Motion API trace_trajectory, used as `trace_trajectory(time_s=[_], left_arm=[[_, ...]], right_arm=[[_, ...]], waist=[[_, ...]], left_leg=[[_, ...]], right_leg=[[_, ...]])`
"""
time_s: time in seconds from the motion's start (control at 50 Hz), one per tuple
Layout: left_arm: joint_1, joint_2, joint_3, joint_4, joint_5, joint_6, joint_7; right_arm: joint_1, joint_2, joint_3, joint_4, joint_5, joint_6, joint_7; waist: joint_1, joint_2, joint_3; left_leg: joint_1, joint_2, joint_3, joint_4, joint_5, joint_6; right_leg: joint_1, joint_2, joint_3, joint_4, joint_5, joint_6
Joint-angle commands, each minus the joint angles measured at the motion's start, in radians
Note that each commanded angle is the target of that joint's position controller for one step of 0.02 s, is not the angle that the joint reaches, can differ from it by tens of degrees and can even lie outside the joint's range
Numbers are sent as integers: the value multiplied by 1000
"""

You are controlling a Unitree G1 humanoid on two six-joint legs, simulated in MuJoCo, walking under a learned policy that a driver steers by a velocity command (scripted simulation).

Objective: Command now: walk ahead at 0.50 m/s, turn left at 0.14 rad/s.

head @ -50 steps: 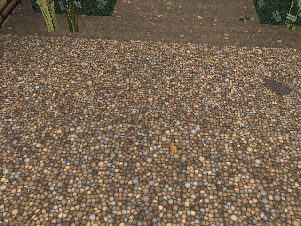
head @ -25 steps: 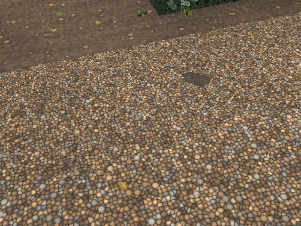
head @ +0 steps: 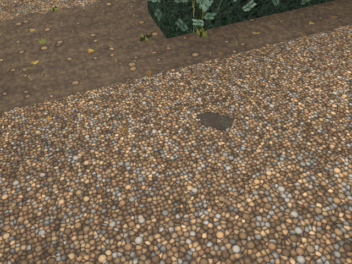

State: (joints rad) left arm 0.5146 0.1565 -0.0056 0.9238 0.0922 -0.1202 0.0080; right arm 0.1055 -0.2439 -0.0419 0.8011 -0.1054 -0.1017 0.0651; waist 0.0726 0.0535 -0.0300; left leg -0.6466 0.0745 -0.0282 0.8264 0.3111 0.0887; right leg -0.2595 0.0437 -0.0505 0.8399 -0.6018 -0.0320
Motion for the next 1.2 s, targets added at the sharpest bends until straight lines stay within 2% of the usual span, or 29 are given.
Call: trace_trajectory(time_s=[0.02, 0.04, 0.06, 0.08, 0.12, 0.16, 0.18, 0.2, 0.22, 0.24, 0.26, 0.3, 0.32, 0.38, 0.48, 0.56, 0.6, 0.62, 0.64, 0.7, 0.78, 0.9, 1.04, 1.08, 1.1, 1.12, 1.14, 1.18, 1.2], left_arm=[[-156, 185, 56, -59, -183, -7, 52], [-107, 204, 58, -55, -184, 3, 64], [110, 60, -22, 17, 24, -9, 14], [158, 67, -15, 55, 8, -11, -5], [172, 73, -28, 88, -23, 6, -6], [80, 194, 1, 104, -1, 39, -42], [40, 189, -7, 101, 42, 49, -79], [157, 28, -30, 94, 28, 50, -113], [50, 88, -25, 27, 9, 52, -138], [-120, 154, 1, -34, -20, 38, -130], [-246, 150, -6, -141, -34, 5, -108], [-232, 149, -4, -125, -2, -23, -27], [-209, 148, 1, -98, 3, -13, -16], [-286, 46, -34, -144, -11, 43, -19], [-493, 123, -33, -182, -23, 41, -30], [-460, 233, 22, -174, -45, -1, -19], [-30, 326, 51, -91, -55, -17, -4], [21, 264, 43, -48, -40, -8, -16], [-98, 216, 46, -76, -43, -10, -9], [-270, 55, 2, -104, -56, -4, 8], [-270, 122, 40, -86, -30, -27, 31], [-211, 130, 41, -38, 33, -8, -18], [-153, 283, 77, -1, -18, -15, 2], [-184, 343, 99, -8, 3, 3, -44], [-99, 191, 70, -34, 35, 9, -71], [-184, 119, 45, -101, -9, -13, -111], [-452, 129, 53, -215, -66, -19, -113], [-457, 179, 80, -216, -39, 13, -55], [-387, 136, 65, -189, -15, 31, -45]], right_arm=[[-74, -52, -13, -62, 198, 27, -19], [-144, -52, 0, -91, 206, 27, -18], [-20, -50, 19, -10, -31, 27, -21], [-42, -43, 12, -11, -57, 36, -18], [-111, -52, 10, -35, -40, 43, -20], [186, -104, -20, 59, 8, 37, -30], [444, -191, -64, 154, 21, 23, -37], [596, -269, -89, 175, 25, 39, -25], [628, -262, -78, 191, 25, 42, -17], [646, -245, -77, 197, 13, 42, -16], [494, -235, -66, 146, 51, 31, -15], [293, -36, 13, 104, 31, -8, 1], [199, -27, 22, 71, 28, -21, 4], [203, -63, 24, 90, 79, -42, 10], [335, -144, -29, 113, 45, -26, 55], [294, -111, -34, 95, 24, -15, 41], [339, 39, 4, 31, 24, -38, 26], [303, 36, 4, 41, 37, -32, 24], [224, -29, -12, 54, 35, -20, 4], [239, 16, -2, 96, 8, -2, -45], [93, 35, 17, 32, 42, -3, -2], [179, -3, 17, 8, 21, 5, 63], [46, -67, -21, -125, 33, 2, 10], [330, -144, -70, -12, 50, -39, -17], [481, -221, -88, 47, 37, -52, -50], [617, -216, -72, 72, 20, -59, -54], [623, -160, -70, 105, 16, -80, -43], [445, -45, -29, 100, 72, -73, -13], [390, -23, -15, 103, 64, -60, -2]], waist=[[-71, -109, 135], [-29, -70, 138], [15, -33, 145], [30, -97, 199], [43, -60, 239], [-97, 1, 150], [-192, 29, 74], [-167, 219, -218], [-223, 130, -318], [-275, 52, -170], [-238, 29, -68], [-100, -109, 80], [-49, -112, 126], [-36, -52, 86], [-125, -58, 66], [-46, -26, 27], [61, -300, -347], [78, -293, -275], [62, -147, -11], [-44, -119, 15], [-33, -96, 26], [-90, -94, 69], [-59, -147, 101], [-179, -65, 28], [-167, 183, -142], [-226, 100, -213], [-300, 38, 57], [-169, -3, 126], [-98, -7, 132]], left_leg=[[265, -64, -22, -185, 91, -39], [177, -52, -39, -249, 81, -37], [120, 47, 24, -334, 162, -49], [60, 72, -4, -362, 159, -27], [111, 73, 28, -468, 104, -7], [437, 30, 92, -549, 123, 16], [817, 16, 105, -516, 209, 55], [1294, 96, -25, -171, 478, 238], [1432, 157, -217, -179, 397, 284], [1300, 171, -273, -265, 246, 266], [1157, 233, -454, -390, -335, 301], [632, 233, -463, -524, -504, 281], [392, 211, -431, -614, -483, 318], [165, 101, -286, -638, -358, 273], [367, 77, -332, -520, -183, 235], [389, 30, -337, -372, -93, 121], [34, -234, -119, 174, -665, -54], [-220, -197, -94, 387, -931, -53], [-276, -103, -94, 433, -814, -28], [-42, 21, -83, 311, -630, -17], [2, 43, -5, 132, -530, -63], [134, 28, -22, 266, -251, -35], [267, -51, 128, 21, -646, -26], [661, -178, 208, -170, -441, 25], [1033, -12, -114, -188, -143, 239], [1143, 168, -462, -325, 31, 386], [948, 238, -567, -441, -256, 331], [658, 225, -451, -364, -411, 275], [481, 216, -387, -355, -411, 264]], right_leg=[[-420, -169, 141, -191, 224, -151], [-287, -203, 157, -102, 257, -142], [-81, -280, 188, -92, 53, -130], [-24, -311, 250, -90, 73, -150], [16, -298, 244, -46, 140, -118], [19, -246, 133, 212, 315, -61], [-154, -176, 49, 506, 380, -7], [-445, -39, -30, 946, -104, 75], [-595, 5, 38, 1048, -144, 99], [-723, 4, 43, 1135, -137, 95], [-917, -35, 92, 1028, -38, 71], [-717, -177, 227, 599, 342, 4], [-566, -219, 223, 382, 456, 9], [-232, -178, 86, -20, 420, 41], [-171, -78, 61, -299, 624, 43], [73, -87, 73, -305, 644, -80], [767, -424, 478, -350, 919, -427], [773, -516, 741, -517, 500, -419], [521, -458, 623, -589, 198, -297], [251, -373, 353, -691, 398, -220], [209, -314, 86, -749, 638, -204], [23, -316, -90, -640, 737, -200], [190, -357, -141, -369, 1043, -139], [-2, -269, -190, 17, 1036, -113], [-313, -131, -177, 414, 371, -11], [-545, 2, 3, 579, -70, 2], [-763, -26, 122, 507, -46, -18], [-683, -116, 140, 502, 81, -11], [-596, -143, 141, 464, 150, -22]])
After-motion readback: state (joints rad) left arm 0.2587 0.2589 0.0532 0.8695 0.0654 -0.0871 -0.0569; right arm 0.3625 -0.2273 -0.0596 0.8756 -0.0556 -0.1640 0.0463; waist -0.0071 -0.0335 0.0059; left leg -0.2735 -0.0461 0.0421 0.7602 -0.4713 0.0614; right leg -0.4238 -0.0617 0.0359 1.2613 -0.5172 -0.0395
